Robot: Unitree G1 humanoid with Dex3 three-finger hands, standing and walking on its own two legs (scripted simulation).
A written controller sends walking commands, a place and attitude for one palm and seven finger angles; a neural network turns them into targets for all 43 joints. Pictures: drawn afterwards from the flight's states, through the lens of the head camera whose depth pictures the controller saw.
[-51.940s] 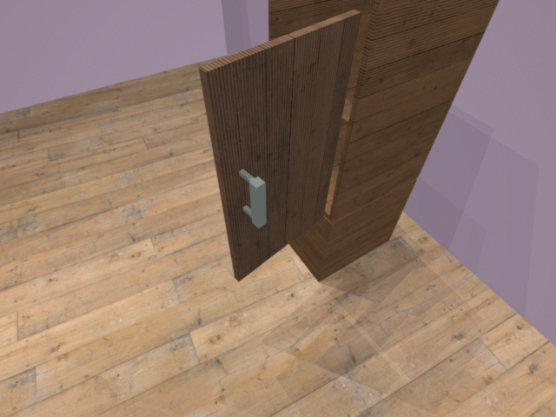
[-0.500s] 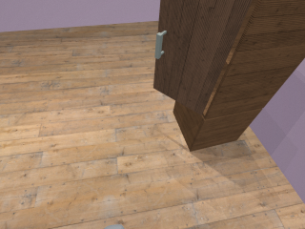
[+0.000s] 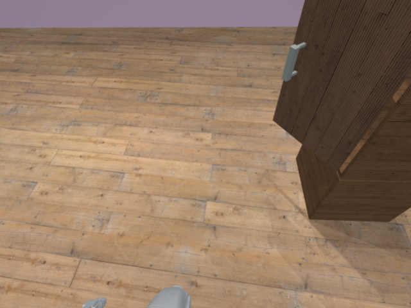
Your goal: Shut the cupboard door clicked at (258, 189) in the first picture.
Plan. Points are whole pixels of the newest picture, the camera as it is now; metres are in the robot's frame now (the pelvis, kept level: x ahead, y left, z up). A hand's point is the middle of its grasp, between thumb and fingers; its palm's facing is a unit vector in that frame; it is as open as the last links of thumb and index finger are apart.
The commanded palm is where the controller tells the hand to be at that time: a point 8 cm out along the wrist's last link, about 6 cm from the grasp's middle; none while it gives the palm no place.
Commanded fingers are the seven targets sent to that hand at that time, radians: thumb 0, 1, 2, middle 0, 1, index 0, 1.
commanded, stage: walk to a spot facing it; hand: left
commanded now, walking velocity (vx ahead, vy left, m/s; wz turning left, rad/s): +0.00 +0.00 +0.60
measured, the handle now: (294, 61) +0.84 -0.28 -0.02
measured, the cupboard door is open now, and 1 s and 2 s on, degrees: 38 38 38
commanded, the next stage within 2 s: turn to face it in 1.58 s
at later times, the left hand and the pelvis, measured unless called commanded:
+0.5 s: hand out of the picture +0.02 +0.22 -0.16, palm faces +0.33 -0.88 -0.33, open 7.4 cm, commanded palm none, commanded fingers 0.00 0.90 0.90 -0.20 -0.30 -0.20 -0.30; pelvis +0.01 -0.03 -0.01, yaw +19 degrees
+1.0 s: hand out of the picture -0.01 +0.22 -0.16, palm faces +0.61 -0.77 -0.22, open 7.4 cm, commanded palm none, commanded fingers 0.00 0.90 0.90 -0.20 -0.30 -0.20 -0.30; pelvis +0.06 +0.01 +0.00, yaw +37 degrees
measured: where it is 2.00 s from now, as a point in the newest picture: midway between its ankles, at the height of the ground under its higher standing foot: (156, 282)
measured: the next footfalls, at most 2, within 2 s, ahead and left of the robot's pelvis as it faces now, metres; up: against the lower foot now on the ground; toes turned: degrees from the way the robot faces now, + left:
left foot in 0.16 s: +0.03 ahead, +0.14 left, +0.00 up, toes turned +12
right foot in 0.46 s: +0.11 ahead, -0.12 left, +0.00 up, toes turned +15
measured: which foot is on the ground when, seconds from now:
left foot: up 0.00-0.14, down 0.16-0.46, up 0.48-0.78, down 0.80-1.00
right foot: down 0.00-0.16, up 0.18-0.44, down 0.46-0.80, up 0.82-1.00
